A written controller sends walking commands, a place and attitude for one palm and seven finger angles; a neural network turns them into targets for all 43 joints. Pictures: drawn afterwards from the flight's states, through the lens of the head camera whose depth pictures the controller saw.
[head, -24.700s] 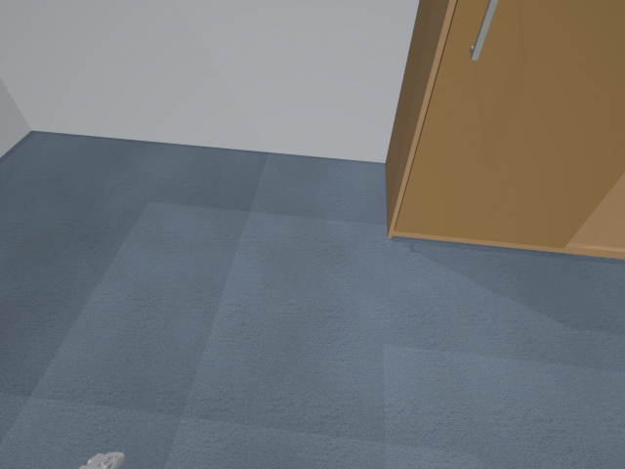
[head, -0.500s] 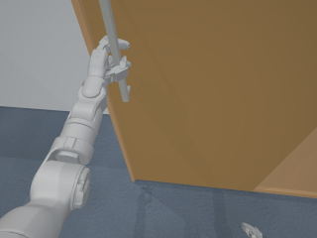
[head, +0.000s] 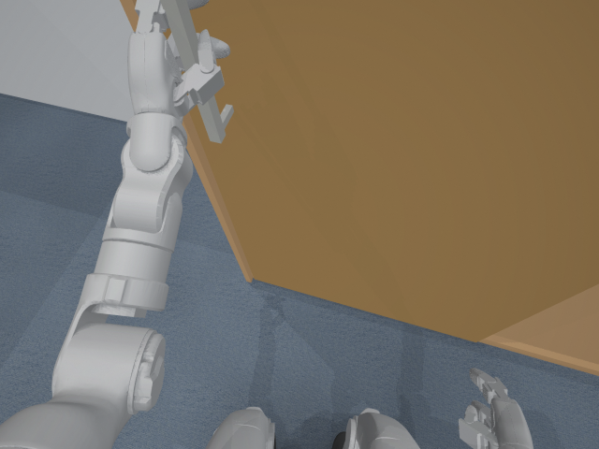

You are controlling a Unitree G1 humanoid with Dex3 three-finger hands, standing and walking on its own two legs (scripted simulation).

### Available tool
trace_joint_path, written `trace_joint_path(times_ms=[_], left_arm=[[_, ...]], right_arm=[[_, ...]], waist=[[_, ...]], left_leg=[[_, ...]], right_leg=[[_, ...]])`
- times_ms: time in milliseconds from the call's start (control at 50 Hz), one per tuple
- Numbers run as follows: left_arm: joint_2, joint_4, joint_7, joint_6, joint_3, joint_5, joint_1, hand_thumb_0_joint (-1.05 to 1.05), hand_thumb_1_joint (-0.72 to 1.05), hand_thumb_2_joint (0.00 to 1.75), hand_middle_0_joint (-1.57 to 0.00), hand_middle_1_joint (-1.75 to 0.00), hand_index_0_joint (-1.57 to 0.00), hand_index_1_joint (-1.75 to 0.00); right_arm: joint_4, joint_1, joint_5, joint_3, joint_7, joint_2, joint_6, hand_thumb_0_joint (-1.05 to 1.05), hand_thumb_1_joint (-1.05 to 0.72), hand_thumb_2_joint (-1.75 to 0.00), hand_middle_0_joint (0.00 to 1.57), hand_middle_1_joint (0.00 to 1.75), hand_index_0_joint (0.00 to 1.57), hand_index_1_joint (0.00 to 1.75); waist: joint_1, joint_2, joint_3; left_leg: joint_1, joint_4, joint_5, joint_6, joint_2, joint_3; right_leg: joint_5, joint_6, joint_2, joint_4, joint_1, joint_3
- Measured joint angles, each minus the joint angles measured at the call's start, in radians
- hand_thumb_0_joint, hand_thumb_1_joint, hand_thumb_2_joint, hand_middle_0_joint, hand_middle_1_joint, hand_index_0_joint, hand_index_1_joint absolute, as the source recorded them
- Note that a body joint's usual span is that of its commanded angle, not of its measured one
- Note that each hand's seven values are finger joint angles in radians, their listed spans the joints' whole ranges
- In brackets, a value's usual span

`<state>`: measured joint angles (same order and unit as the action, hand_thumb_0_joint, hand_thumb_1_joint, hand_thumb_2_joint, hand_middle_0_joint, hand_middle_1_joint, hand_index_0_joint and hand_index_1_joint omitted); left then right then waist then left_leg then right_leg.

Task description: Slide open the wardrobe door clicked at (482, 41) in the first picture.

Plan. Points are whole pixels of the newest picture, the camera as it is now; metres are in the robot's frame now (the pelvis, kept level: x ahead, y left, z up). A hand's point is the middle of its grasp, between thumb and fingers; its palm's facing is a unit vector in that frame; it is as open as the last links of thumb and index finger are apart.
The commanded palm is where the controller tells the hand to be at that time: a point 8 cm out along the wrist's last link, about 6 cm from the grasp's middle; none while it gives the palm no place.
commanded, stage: step sideways, sliding the door along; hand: left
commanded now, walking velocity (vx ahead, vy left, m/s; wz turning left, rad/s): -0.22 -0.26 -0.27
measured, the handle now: (193, 25) +0.51 +0.18 +0.22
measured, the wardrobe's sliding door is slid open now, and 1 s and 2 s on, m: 0.01 0.21 0.43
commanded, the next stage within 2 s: none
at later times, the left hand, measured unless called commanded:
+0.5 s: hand (284, 79) +0.46 +0.07 +0.20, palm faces +0.39 -0.92 -0.03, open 6.6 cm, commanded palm +0.41 +0.03 +0.19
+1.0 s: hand (410, 107) +0.43 -0.06 +0.20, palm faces +0.33 -0.94 -0.01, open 6.9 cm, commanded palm +0.38 -0.08 +0.19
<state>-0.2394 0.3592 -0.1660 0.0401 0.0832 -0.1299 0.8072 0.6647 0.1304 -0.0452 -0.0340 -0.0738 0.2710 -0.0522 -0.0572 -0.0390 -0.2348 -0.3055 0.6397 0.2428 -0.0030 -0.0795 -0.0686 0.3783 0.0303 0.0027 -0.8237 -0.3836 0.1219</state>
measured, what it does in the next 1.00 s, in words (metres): steps to the right: right foot, then left foot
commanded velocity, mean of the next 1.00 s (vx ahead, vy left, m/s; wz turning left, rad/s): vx -0.26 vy -0.14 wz -0.26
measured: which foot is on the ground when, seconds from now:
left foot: down 0.00-0.30, up 0.32-0.48, down 0.50-0.98, up 1.00-1.00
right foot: up 0.00-0.26, down 0.28-0.50, up 0.52-0.92, down 0.94-1.00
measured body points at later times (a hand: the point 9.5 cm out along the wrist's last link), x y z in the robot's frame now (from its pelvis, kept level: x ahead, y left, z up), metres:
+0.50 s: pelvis +0.08 -0.13 +0.00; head +0.20 -0.14 +0.44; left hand +0.43 +0.12 +0.20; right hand +0.32 -0.35 -0.11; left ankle +0.05 -0.04 -0.72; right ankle +0.14 -0.25 -0.71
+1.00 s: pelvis +0.15 -0.23 +0.00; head +0.21 -0.24 +0.44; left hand +0.41 -0.01 +0.20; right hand +0.35 -0.39 -0.09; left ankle +0.06 -0.06 -0.70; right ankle +0.21 -0.28 -0.72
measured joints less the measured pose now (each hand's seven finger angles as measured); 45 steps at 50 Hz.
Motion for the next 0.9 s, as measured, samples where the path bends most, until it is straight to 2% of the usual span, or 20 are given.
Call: trace_joint_path(times_ms=[40, 100, 180, 240, 280, 300, 320, 340, 360, 400, 440, 480, 500, 520, 560, 580, 660, 720, 840, 900], left_arm=[[0.006, -0.033, 0.011, 0.017, 0.0, 0.003, -0.007, 0.0, 0.82, 0.87, -0.42, -1.4, -0.12, -1.35], [0.018, -0.103, 0.016, 0.021, 0.013, 0.015, -0.053, 0.0, 0.82, 0.88, -0.42, -1.4, -0.13, -1.34], [0.018, -0.176, 0.024, 0.024, 0.037, 0.018, -0.115, 0.0, 0.81, 0.88, -0.43, -1.4, -0.14, -1.33], [0.002, -0.215, 0.024, 0.01, 0.063, 0.012, -0.161, 0.0, 0.8, 0.88, -0.43, -1.4, -0.13, -1.31], [-0.015, -0.22, 0.021, 0.006, 0.085, 0.008, -0.186, -0.01, 0.79, 0.88, -0.44, -1.4, -0.1, -1.31], [-0.016, -0.225, 0.015, 0.006, 0.103, 0.01, -0.201, -0.01, 0.79, 0.88, -0.44, -1.4, -0.09, -1.32], [-0.01, -0.234, 0.006, 0.009, 0.122, 0.014, -0.222, -0.01, 0.79, 0.88, -0.44, -1.4, -0.08, -1.33], [-0.003, -0.252, -0.003, 0.006, 0.137, 0.016, -0.248, -0.02, 0.79, 0.88, -0.45, -1.4, -0.07, -1.33], [0.005, -0.28, -0.009, -0.003, 0.149, 0.013, -0.276, -0.02, 0.79, 0.87, -0.45, -1.4, -0.07, -1.34], [0.022, -0.352, -0.021, -0.02, 0.158, 0.005, -0.328, -0.02, 0.79, 0.86, -0.45, -1.4, -0.06, -1.36], [0.05, -0.428, -0.038, -0.022, 0.15, 0.002, -0.369, -0.01, 0.8, 0.86, -0.45, -1.4, -0.04, -1.37], [0.077, -0.496, -0.05, -0.012, 0.13, 0.024, -0.4, -0.01, 0.81, 0.86, -0.45, -1.4, -0.04, -1.36], [0.086, -0.527, -0.052, -0.008, 0.112, 0.031, -0.411, -0.01, 0.81, 0.86, -0.45, -1.4, -0.04, -1.34], [0.092, -0.552, -0.051, -0.004, 0.089, 0.036, -0.416, -0.01, 0.81, 0.86, -0.44, -1.4, -0.05, -1.32], [0.106, -0.584, -0.041, 0.01, 0.039, 0.055, -0.43, -0.01, 0.81, 0.85, -0.44, -1.4, -0.04, -1.28], [0.114, -0.604, -0.034, 0.012, 0.019, 0.066, -0.449, -0.01, 0.82, 0.85, -0.44, -1.4, -0.05, -1.26], [0.145, -0.691, -0.028, 0.032, -0.032, 0.09, -0.573, 0.0, 0.82, 0.85, -0.44, -1.4, -0.07, -1.22], [0.157, -0.749, -0.024, 0.053, -0.052, 0.094, -0.668, 0.0, 0.82, 0.84, -0.44, -1.4, -0.08, -1.21], [0.147, -0.827, -0.02, 0.074, -0.056, 0.075, -0.791, 0.0, 0.82, 0.85, -0.43, -1.4, -0.07, -1.23], [0.141, -0.846, -0.026, 0.067, -0.032, 0.065, -0.826, 0.0, 0.82, 0.86, -0.43, -1.4, -0.05, -1.24]], right_arm=[[-0.015, -0.03, -0.003, -0.017, 0.031, -0.006, 0.004, 0.02, -0.91, -0.9, 0.2, 0.3, 0.2, 0.3], [-0.041, -0.059, -0.001, -0.016, 0.062, -0.024, -0.006, 0.01, -0.91, -0.9, 0.2, 0.3, 0.2, 0.3], [-0.088, -0.063, 0.002, 0.002, 0.08, -0.071, -0.029, 0.01, -0.91, -0.9, 0.2, 0.3, 0.2, 0.3], [-0.114, -0.052, 0.002, 0.022, 0.083, -0.101, -0.056, 0.01, -0.9, -0.9, 0.2, 0.3, 0.2, 0.3], [-0.123, -0.04, -0.003, 0.036, 0.085, -0.113, -0.074, 0.01, -0.9, -0.9, 0.2, 0.3, 0.2, 0.3], [-0.12, -0.044, -0.007, 0.042, 0.086, -0.108, -0.079, 0.01, -0.9, -0.9, 0.2, 0.3, 0.2, 0.3], [-0.109, -0.058, -0.009, 0.043, 0.081, -0.095, -0.08, 0.01, -0.9, -0.9, 0.2, 0.3, 0.2, 0.3], [-0.097, -0.072, -0.005, 0.041, 0.071, -0.079, -0.08, 0.01, -0.9, -0.9, 0.2, 0.3, 0.2, 0.3], [-0.087, -0.085, -0.004, 0.035, 0.06, -0.063, -0.078, 0.01, -0.9, -0.9, 0.2, 0.3, 0.2, 0.3], [-0.079, -0.1, -0.007, 0.018, 0.04, -0.033, -0.08, 0.01, -0.9, -0.9, 0.2, 0.3, 0.2, 0.3], [-0.071, -0.108, -0.011, 0.006, 0.028, -0.006, -0.09, 0.01, -0.9, -0.9, 0.2, 0.3, 0.2, 0.3], [-0.072, -0.103, -0.01, -0.001, 0.026, 0.011, -0.088, 0.01, -0.91, -0.9, 0.2, 0.3, 0.2, 0.3], [-0.077, -0.093, -0.008, -0.005, 0.029, 0.016, -0.083, 0.01, -0.91, -0.9, 0.2, 0.3, 0.2, 0.3], [-0.083, -0.08, -0.006, -0.013, 0.032, 0.015, -0.079, 0.01, -0.91, -0.9, 0.2, 0.3, 0.2, 0.3], [-0.087, -0.05, -0.008, -0.031, 0.053, -0.005, -0.073, 0.02, -0.91, -0.9, 0.2, 0.3, 0.2, 0.3], [-0.087, -0.037, -0.006, -0.03, 0.064, -0.015, -0.074, 0.02, -0.91, -0.9, 0.19, 0.3, 0.19, 0.3], [-0.105, -0.002, 0.008, 0.003, 0.101, -0.057, -0.093, 0.02, -0.91, -0.9, 0.19, 0.3, 0.19, 0.3], [-0.128, 0.006, 0.021, 0.033, 0.118, -0.09, -0.096, 0.02, -0.91, -0.9, 0.2, 0.3, 0.2, 0.3], [-0.161, -0.01, 0.042, 0.08, 0.128, -0.136, -0.098, 0.02, -0.9, -0.9, 0.2, 0.3, 0.2, 0.3], [-0.18, 0.028, 0.042, 0.091, 0.131, -0.135, -0.117, 0.01, -0.9, -0.9, 0.2, 0.3, 0.24, 0.33]], waist=[[-0.028, 0.009, -0.033], [-0.054, -0.009, -0.048], [-0.092, -0.018, -0.055], [-0.118, -0.02, -0.053], [-0.117, -0.017, -0.043], [-0.105, -0.032, -0.043], [-0.085, -0.054, -0.043], [-0.067, -0.065, -0.037], [-0.057, -0.067, -0.029], [-0.049, -0.061, -0.021], [-0.037, -0.053, -0.022], [-0.019, -0.046, -0.019], [-0.012, -0.047, -0.013], [-0.012, -0.041, -0.011], [-0.045, -0.009, -0.014], [-0.062, 0.001, -0.012], [-0.09, -0.001, 0.009], [-0.101, -0.011, 0.019], [-0.112, -0.014, 0.01], [-0.1, -0.011, 0.008]], left_leg=[[0.025, 0.006, 0.08, -0.022, -0.016, -0.004], [0.061, -0.021, 0.108, -0.056, -0.071, 0.009], [0.123, -0.056, 0.108, -0.109, -0.147, 0.017], [0.17, -0.045, 0.126, -0.142, -0.194, 0.01], [0.172, 0.015, 0.148, -0.144, -0.213, 0.007], [0.154, 0.071, 0.155, -0.121, -0.228, 0.019], [0.119, 0.145, 0.157, -0.085, -0.225, 0.047], [0.074, 0.224, 0.221, -0.07, -0.184, 0.077], [0.03, 0.3, 0.292, -0.061, -0.127, 0.089], [-0.041, 0.399, 0.367, -0.044, -0.021, 0.074], [-0.066, 0.335, 0.37, -0.033, 0.047, 0.043], [-0.044, 0.15, 0.236, -0.031, 0.069, 0.0], [-0.017, 0.049, 0.066, -0.021, 0.057, -0.024], [0.003, 0.009, 0.026, 0.001, 0.047, -0.03], [0.028, 0.016, 0.118, 0.032, 0.04, -0.044], [0.043, 0.015, 0.151, 0.035, 0.03, -0.052], [0.11, -0.041, 0.166, 0.003, -0.027, -0.078], [0.162, -0.098, 0.149, -0.013, -0.07, -0.104], [0.239, -0.129, 0.14, -0.057, -0.118, -0.144], [0.247, -0.06, 0.159, -0.072, -0.134, -0.158]], right_leg=[[0.112, -0.006, 0.017, -0.192, -0.068, -0.077], [0.119, -0.021, 0.008, -0.245, -0.113, -0.111], [0.029, -0.04, -0.025, -0.093, -0.097, -0.111], [-0.068, -0.05, -0.032, 0.06, -0.039, -0.086], [-0.195, -0.053, -0.036, 0.177, 0.025, -0.063], [-0.196, -0.047, -0.031, 0.18, 0.045, -0.042], [-0.161, -0.038, -0.028, 0.157, 0.047, -0.02], [-0.128, -0.031, -0.037, 0.141, 0.039, -0.008], [-0.11, -0.026, -0.05, 0.138, 0.026, -0.008], [-0.116, -0.028, -0.07, 0.158, 0.004, -0.019], [-0.149, -0.02, -0.079, 0.185, -0.011, -0.022], [-0.178, -0.014, -0.077, 0.181, -0.03, -0.019], [-0.182, -0.018, -0.066, 0.157, -0.045, -0.017], [-0.161, -0.03, -0.057, 0.105, -0.063, -0.026], [0.003, -0.033, -0.044, -0.065, -0.102, -0.078], [0.056, -0.035, -0.038, -0.143, -0.115, -0.094], [0.108, -0.044, -0.031, -0.306, -0.127, -0.087], [0.064, -0.054, -0.026, -0.269, -0.115, -0.054], [-0.063, -0.066, 0.002, -0.025, -0.06, 0.01], [-0.154, -0.066, 0.015, 0.113, -0.009, 0.027]])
